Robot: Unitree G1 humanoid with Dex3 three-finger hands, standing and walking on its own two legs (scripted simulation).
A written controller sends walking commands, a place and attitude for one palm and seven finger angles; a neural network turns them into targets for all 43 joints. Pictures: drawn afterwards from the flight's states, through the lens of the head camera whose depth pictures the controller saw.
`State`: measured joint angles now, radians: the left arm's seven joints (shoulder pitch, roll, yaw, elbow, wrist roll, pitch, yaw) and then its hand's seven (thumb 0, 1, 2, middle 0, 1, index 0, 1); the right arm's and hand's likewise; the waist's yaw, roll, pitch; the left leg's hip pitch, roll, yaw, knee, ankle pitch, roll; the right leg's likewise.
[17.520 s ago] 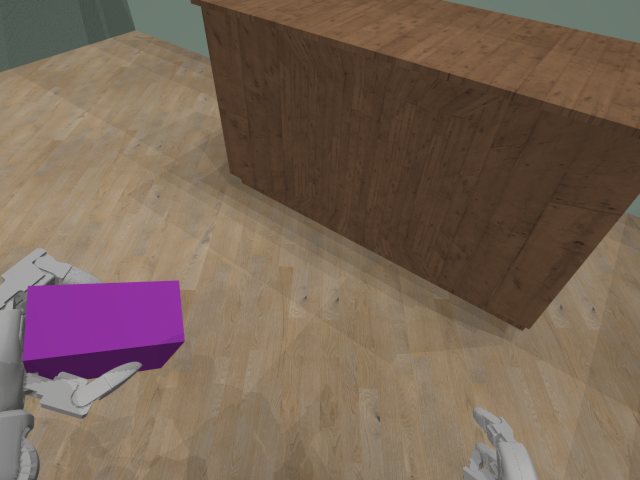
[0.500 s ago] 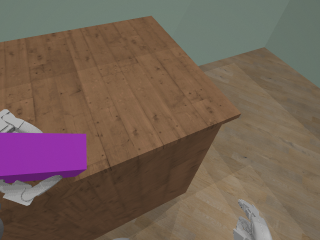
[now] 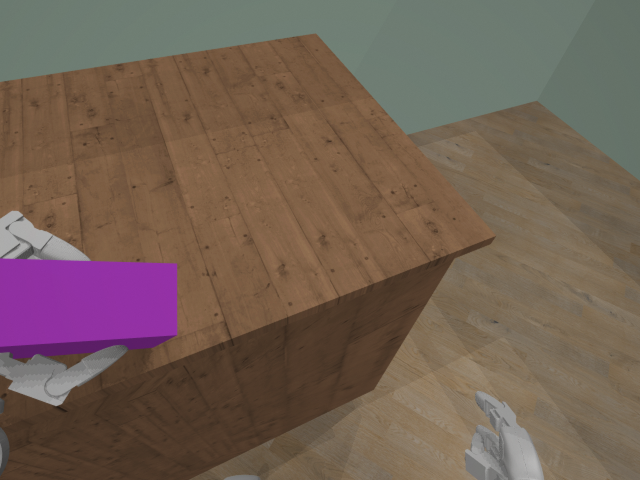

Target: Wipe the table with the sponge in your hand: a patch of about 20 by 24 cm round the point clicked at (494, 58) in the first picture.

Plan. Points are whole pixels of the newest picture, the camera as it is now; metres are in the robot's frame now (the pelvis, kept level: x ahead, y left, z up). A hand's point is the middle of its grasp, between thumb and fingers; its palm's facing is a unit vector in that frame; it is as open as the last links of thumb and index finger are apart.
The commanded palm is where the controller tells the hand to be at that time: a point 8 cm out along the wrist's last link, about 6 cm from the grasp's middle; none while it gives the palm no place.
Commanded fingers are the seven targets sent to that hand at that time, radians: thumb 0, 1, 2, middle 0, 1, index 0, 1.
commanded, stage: shuffle to correct the standing spot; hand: left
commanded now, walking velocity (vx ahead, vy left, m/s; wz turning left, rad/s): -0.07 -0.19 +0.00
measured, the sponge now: (116, 311) +0.23 +0.21 +0.15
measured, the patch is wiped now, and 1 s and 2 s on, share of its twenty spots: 0.00 0.00 0.00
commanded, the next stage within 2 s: none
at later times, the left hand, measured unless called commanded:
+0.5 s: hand (68, 310) +0.22 +0.23 +0.17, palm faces +0.33 -0.84 -0.43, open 10.2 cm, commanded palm +0.15 +0.27 +0.18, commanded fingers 0.00 0.10 1.30 -1.20 -1.60 -1.20 -1.60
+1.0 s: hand (71, 316) +0.21 +0.23 +0.17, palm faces +0.34 -0.84 -0.42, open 10.2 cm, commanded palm +0.15 +0.27 +0.18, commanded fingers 0.00 0.10 1.30 -1.20 -1.60 -1.20 -1.60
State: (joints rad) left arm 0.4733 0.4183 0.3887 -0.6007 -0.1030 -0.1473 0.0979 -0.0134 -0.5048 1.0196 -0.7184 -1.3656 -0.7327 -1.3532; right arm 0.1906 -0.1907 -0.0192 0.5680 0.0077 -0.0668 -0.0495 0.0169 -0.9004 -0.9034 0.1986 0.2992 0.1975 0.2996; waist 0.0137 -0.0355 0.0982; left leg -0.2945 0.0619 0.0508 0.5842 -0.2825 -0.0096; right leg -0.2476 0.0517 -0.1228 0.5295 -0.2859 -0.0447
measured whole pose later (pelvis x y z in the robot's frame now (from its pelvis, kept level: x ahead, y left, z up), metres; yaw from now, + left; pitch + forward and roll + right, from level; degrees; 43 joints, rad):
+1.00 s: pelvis -0.01 -0.01 +0.00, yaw +0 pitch +0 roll -1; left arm 0.51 0.42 0.40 -0.60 -0.11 -0.13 0.12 -0.01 -0.50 1.02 -0.72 -1.37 -0.73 -1.35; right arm 0.19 -0.18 0.00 0.56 0.02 -0.05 -0.03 0.02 -0.90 -0.90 0.20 0.30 0.20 0.30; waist 0.00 0.00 0.09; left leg -0.31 0.08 0.02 0.58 -0.28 -0.02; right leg -0.24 0.09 -0.13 0.47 -0.24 -0.10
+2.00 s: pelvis -0.01 -0.02 +0.00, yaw +0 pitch +0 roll -1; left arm 0.53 0.41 0.38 -0.59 -0.12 -0.12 0.14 -0.01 -0.51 1.02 -0.72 -1.37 -0.73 -1.35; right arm 0.19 -0.19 -0.01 0.56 0.03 -0.04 -0.04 0.02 -0.90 -0.90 0.20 0.30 0.20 0.30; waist -0.01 0.00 0.07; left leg -0.30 0.07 0.02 0.58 -0.28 -0.02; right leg -0.24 0.08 -0.13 0.48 -0.25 -0.11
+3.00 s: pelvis -0.01 -0.02 +0.00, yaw +0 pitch +0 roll -1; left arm 0.52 0.40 0.37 -0.58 -0.11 -0.11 0.15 -0.01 -0.51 1.02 -0.72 -1.37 -0.73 -1.35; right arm 0.19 -0.20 0.00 0.56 0.03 -0.03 -0.04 0.02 -0.90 -0.90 0.20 0.30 0.20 0.30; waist 0.00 0.01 0.06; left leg -0.29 0.08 0.02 0.57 -0.27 -0.03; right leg -0.24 0.09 -0.13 0.48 -0.25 -0.11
